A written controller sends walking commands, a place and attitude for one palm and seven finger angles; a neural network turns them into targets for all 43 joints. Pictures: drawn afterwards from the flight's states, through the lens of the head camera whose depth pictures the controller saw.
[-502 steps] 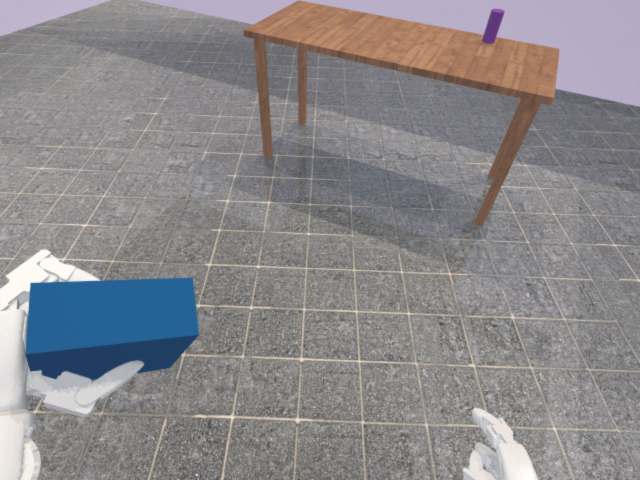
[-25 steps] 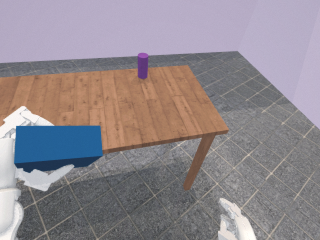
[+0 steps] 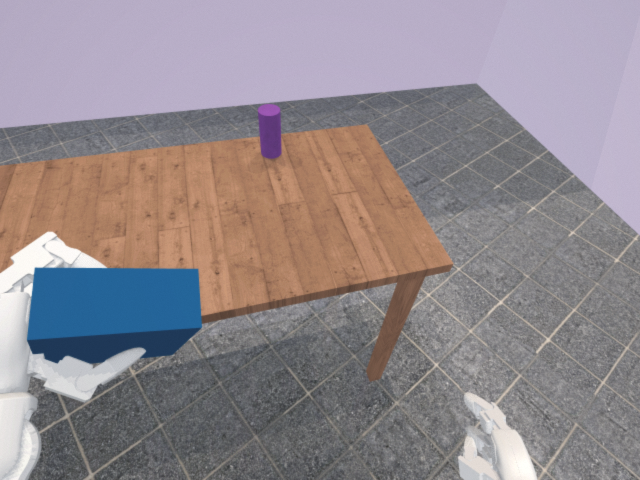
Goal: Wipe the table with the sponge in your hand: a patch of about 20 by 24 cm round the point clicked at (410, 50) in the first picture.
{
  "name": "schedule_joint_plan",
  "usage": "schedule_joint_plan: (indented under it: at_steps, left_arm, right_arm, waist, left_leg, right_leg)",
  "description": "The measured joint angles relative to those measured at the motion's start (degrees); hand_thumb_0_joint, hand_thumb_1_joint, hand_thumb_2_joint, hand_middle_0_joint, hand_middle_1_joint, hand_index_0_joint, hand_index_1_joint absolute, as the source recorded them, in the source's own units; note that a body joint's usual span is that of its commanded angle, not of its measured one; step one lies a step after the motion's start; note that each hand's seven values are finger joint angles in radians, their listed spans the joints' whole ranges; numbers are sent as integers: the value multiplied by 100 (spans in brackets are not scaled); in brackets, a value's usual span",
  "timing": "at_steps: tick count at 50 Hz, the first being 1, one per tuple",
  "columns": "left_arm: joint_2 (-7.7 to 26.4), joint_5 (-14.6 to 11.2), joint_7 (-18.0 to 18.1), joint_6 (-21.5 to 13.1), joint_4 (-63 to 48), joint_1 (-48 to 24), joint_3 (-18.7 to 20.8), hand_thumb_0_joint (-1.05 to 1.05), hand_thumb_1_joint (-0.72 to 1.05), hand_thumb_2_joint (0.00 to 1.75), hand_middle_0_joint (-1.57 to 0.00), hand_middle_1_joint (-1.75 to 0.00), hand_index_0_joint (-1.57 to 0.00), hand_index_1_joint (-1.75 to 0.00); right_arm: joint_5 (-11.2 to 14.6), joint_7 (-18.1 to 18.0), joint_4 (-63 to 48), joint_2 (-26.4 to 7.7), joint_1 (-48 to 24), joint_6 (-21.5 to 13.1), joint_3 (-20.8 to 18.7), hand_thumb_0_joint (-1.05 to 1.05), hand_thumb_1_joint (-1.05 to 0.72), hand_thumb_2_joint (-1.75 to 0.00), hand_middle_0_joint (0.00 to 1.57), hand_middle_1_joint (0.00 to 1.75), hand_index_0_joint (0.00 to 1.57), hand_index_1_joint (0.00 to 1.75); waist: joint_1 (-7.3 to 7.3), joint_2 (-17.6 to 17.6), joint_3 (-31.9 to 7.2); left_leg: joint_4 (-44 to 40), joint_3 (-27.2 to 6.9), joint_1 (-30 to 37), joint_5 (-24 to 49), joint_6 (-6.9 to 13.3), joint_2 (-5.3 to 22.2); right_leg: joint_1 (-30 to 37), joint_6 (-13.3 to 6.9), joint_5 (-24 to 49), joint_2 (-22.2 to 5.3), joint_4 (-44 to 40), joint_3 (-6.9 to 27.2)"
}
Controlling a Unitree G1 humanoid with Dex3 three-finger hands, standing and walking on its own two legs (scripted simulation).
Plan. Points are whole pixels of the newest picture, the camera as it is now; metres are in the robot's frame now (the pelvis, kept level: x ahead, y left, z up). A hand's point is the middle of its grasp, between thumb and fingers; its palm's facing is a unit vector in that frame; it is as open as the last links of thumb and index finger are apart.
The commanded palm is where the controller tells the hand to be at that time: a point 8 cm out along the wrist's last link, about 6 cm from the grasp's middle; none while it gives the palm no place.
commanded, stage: come to a stop and stand still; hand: left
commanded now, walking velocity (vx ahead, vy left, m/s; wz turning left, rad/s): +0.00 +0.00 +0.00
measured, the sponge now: (140, 318) +0.23 +0.21 +0.13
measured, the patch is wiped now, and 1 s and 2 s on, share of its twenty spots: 0.00 0.00 0.00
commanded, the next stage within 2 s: look again from close up in 0.18 s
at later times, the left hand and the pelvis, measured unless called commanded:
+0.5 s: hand (98, 313) +0.22 +0.24 +0.15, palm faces +0.38 -0.84 -0.38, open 10.0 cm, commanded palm +0.17 +0.27 +0.17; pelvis +0.01 -0.01 +0.00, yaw +0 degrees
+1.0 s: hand (80, 300) +0.24 +0.26 +0.15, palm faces +0.37 -0.84 -0.41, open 10.0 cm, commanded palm +0.19 +0.30 +0.17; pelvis +0.02 +0.02 -0.01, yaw -1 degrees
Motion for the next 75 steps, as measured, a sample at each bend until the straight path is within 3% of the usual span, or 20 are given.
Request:
schedule_joint_plan:
  at_steps: [6, 18, 37, 47, 61, 65, 68, 71, 72, 75]
  left_arm:
    - [90, -86, -2, 47, -140, 164, 17, -1, -48, 100, -75, -136, -74, -136]
    - [-2, -131, 57, 132, -72, 171, -19, -1, -48, 100, -75, -136, -74, -136]
    - [47, -142, 97, 158, -147, 236, -18, -1, -48, 101, -75, -136, -74, -136]
    - [73, -85, 75, 23, -176, 333, 31, -1, -48, 101, -75, -136, -74, -136]
    - [194, -152, 43, -59, -402, 312, 221, -1, -48, 101, -75, -136, -74, -136]
    - [215, -122, 29, -55, -435, 385, 239, -1, -48, 101, -75, -136, -74, -136]
    - [275, -118, 31, -69, -417, 247, 178, -1, -48, 101, -75, -136, -74, -136]
    - [251, -180, 79, -169, -509, 296, 236, -1, -48, 101, -75, -136, -74, -136]
    - [208, -173, 114, -176, -569, 365, 271, -1, -48, 101, -75, -136, -74, -136]
    - [92, -132, 182, -143, -764, 496, 285, -1, -48, 101, -75, -136, -74, -136]
  right_arm:
    - [33, -38, -50, 0, -75, 73, -22, 2, -90, -90, 20, 30, 20, 30]
    - [57, -94, -31, -15, -107, 178, -38, 2, -90, -90, 20, 30, 20, 30]
    - [71, -94, -31, -2, -27, 234, -45, 2, -90, -90, 20, 30, 20, 30]
    - [35, -45, -33, -77, 85, 252, -112, 2, -90, -90, 20, 30, 20, 30]
    - [96, 41, -52, 17, -28, 368, -115, 2, -90, -90, 20, 30, 20, 30]
    - [61, 48, -106, 21, -12, 347, -124, 2, -90, -90, 20, 30, 20, 30]
    - [97, 76, -105, -2, 31, 378, -175, 2, -90, -90, 20, 30, 20, 30]
    - [134, 154, -23, -33, -8, 490, -183, 2, -90, -90, 20, 30, 20, 30]
    - [125, 175, -2, -43, -18, 527, -180, 2, -90, -90, 20, 30, 20, 30]
    - [129, 114, -41, -156, 36, 478, -226, 2, -90, -90, 20, 30, 20, 30]
  waist:
    - [-61, 36, 21]
    - [10, 94, -39]
    - [-36, 32, -56]
    - [-61, 44, -198]
    - [-152, -6, -59]
    - [-129, 73, -15]
    - [-235, 259, 19]
    - [-142, 89, 27]
    - [-116, 9, 14]
    - [-160, -14, 17]
  left_leg:
    - [14, -11, 14, -64, -32, 8]
    - [-17, -58, 35, -89, -62, 36]
    - [38, -56, 7, -94, -4, 8]
    - [566, 81, -191, -468, 142, -89]
    - [1176, 346, -265, -1001, 255, -179]
    - [1124, 470, -148, -1044, 295, -161]
    - [1753, 284, -503, -1010, 81, -36]
    - [2965, 36, -1181, -1510, -76, -35]
    - [2894, -37, -1263, -1549, -63, 40]
    - [1514, -237, -960, -797, -63, 315]
  right_leg:
    - [-20, -29, -107, 10, 89, -8]
    - [27, -66, -123, 40, 20, -49]
    - [37, -17, -95, 12, 3, -50]
    - [-259, 65, -516, -75, 690, 63]
    - [-513, 122, -1098, -149, 1562, 292]
    - [-425, 58, -1188, -281, 1538, 1]
    - [-286, 160, -1034, -207, 1282, -225]
    - [-366, 171, -1051, -270, 1326, -120]
    - [-412, 199, -1063, -303, 1365, -38]
    - [-539, 311, -1287, -391, 1754, 68]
